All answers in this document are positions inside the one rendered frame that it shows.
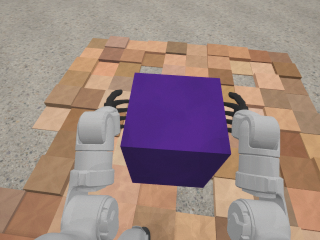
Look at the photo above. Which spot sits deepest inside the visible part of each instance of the right robot upper arm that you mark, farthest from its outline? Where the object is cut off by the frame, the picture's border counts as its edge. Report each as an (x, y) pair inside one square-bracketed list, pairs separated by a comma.
[(249, 219)]

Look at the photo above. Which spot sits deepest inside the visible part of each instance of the carton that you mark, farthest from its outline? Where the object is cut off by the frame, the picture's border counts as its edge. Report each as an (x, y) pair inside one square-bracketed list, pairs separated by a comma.
[(175, 131)]

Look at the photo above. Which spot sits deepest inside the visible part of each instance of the left robot upper arm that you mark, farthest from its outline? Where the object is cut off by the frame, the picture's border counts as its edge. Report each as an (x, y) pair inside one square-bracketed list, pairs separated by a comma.
[(88, 217)]

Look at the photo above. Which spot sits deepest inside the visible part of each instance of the robot left foot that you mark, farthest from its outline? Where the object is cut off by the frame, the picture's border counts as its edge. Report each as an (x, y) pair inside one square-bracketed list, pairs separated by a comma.
[(147, 232)]

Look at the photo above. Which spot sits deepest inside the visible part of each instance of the robot right forearm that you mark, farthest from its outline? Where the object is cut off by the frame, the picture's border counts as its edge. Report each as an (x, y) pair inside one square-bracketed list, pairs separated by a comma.
[(259, 164)]

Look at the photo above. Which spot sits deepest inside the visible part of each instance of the robot left thigh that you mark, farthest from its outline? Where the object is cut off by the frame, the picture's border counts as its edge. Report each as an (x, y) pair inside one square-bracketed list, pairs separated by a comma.
[(134, 234)]

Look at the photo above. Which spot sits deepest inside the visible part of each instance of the left robot hand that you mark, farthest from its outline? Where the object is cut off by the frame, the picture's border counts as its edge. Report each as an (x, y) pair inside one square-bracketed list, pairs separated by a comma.
[(110, 101)]

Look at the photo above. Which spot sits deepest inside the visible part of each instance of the right robot hand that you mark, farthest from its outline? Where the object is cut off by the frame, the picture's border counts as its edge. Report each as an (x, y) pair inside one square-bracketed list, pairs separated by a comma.
[(241, 106)]

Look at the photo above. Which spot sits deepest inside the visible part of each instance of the robot left forearm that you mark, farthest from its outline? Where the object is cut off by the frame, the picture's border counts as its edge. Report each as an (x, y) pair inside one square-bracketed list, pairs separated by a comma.
[(96, 131)]

